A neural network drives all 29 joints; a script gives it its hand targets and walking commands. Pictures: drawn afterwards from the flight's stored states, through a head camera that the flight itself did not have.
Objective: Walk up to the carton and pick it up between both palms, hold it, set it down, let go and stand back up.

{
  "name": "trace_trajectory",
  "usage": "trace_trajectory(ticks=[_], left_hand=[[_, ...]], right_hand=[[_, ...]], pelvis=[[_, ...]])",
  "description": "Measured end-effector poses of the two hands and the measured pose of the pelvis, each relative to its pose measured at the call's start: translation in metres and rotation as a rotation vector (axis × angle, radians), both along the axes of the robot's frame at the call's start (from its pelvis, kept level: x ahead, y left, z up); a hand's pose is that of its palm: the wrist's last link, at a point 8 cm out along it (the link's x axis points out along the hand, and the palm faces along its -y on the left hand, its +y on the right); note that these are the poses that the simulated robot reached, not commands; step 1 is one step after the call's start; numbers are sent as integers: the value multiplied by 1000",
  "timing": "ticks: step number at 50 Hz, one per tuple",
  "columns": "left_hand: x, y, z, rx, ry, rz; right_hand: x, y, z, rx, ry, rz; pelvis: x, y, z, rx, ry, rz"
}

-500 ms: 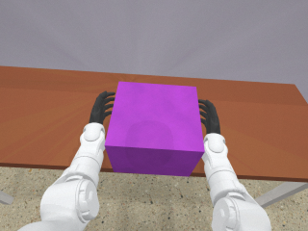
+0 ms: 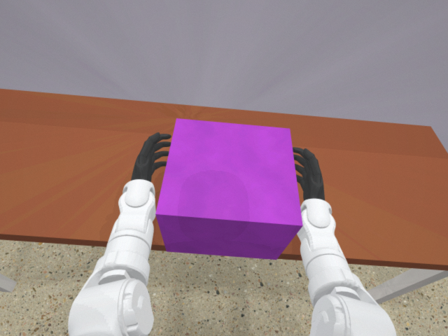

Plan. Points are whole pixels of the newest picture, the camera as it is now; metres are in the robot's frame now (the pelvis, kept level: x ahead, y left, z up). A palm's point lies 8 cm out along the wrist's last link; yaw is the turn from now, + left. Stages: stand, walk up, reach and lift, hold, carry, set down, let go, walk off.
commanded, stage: reach and lift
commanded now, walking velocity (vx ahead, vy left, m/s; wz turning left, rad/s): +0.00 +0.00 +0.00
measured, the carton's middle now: (227, 190) +0.38 -0.01 +0.01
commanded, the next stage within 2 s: none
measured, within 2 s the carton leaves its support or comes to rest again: leaves its support in 0.34 s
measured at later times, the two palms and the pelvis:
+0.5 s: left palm (144, 174) +0.38 +0.14 +0.07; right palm (315, 194) +0.34 -0.17 +0.06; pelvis -0.01 +0.00 +0.00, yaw +1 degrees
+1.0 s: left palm (137, 163) +0.37 +0.15 +0.10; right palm (318, 174) +0.36 -0.17 +0.10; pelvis -0.02 -0.01 +0.00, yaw +1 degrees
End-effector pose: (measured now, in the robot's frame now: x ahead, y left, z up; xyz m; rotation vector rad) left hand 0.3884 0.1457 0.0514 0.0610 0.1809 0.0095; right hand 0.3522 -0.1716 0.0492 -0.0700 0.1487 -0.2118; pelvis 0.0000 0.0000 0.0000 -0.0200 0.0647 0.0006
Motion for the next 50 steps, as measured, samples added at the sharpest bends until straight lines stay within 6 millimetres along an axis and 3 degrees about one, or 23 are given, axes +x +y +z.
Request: trace_trajectory(ticks=[16,30,38,50], left_hand=[[-3,1,2,6,-10,7],[-15,-9,26,16,-102,10],[-20,-12,28,-5,-73,25],[-15,3,51,-10,-70,80]], right_hand=[[-1,0,0,0,-19,5],[-14,-7,11,-23,-110,-2],[-18,-11,16,-32,-81,9],[4,3,50,16,-83,56]], pelvis=[[-2,-4,0,1,20,8],[-13,-4,1,3,17,13],[-20,-7,2,10,2,3],[-15,-8,2,8,-12,16]])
